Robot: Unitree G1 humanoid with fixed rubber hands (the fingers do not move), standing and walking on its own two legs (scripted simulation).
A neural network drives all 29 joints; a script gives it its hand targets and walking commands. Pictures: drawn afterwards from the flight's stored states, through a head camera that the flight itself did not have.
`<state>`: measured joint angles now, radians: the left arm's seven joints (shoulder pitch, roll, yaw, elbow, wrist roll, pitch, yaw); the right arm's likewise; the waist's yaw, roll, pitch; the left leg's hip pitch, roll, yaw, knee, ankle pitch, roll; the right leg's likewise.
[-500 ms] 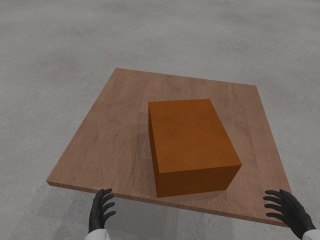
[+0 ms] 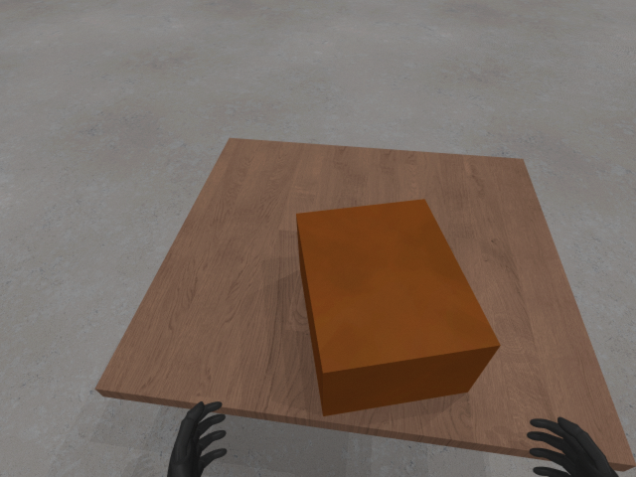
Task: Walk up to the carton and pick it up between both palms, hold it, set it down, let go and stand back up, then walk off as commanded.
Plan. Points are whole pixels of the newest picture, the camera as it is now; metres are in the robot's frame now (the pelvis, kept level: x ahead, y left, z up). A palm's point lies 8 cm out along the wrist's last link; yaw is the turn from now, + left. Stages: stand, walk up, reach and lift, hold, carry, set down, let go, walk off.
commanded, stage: set down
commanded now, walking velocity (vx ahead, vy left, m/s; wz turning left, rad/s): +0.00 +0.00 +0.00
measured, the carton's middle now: (378, 298) +0.43 -0.04 -0.07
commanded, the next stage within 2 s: let go in 0.94 s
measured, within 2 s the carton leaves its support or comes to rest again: neither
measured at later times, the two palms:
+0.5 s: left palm out of the picture +0.11 +0.21 -0.07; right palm out of the picture +0.15 -0.24 -0.06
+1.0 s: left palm out of the picture +0.12 +0.23 -0.08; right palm out of the picture +0.16 -0.22 -0.07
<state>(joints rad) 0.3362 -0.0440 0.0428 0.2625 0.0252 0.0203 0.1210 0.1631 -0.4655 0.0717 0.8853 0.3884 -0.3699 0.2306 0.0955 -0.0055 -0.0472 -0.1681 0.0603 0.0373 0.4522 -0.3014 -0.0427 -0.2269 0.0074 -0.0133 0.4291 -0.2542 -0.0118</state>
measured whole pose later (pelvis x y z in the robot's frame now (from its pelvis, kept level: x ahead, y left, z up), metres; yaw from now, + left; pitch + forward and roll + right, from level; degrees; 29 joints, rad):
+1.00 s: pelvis +0.00 +0.02 +0.00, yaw +0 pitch -1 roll -1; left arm 0.33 0.10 0.04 0.33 0.03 0.11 0.00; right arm 0.18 -0.22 0.00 0.80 0.21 -0.30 0.04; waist 0.08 -0.05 0.05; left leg -0.08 0.06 0.04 0.43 -0.33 -0.04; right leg -0.14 0.01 -0.01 0.40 -0.24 0.01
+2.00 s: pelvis -0.02 +0.01 +0.00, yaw +0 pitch -2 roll -1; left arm 0.27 0.26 0.04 0.67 0.03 0.02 0.01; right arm 0.18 -0.26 -0.06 0.80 0.10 -0.04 0.01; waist 0.08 -0.03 0.05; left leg -0.09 0.06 0.04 0.44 -0.31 -0.03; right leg -0.15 0.00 -0.01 0.43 -0.23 0.00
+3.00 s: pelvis -0.25 +0.03 -0.03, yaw +3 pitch -4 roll -1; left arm 0.21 0.39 0.04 0.67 0.03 0.05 0.01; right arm 0.20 -0.37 -0.04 0.71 0.10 0.05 0.00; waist 0.08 -0.06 0.17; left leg -0.34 -0.10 -0.04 0.74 -0.33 0.07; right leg -0.54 0.14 0.18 1.09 -0.45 0.00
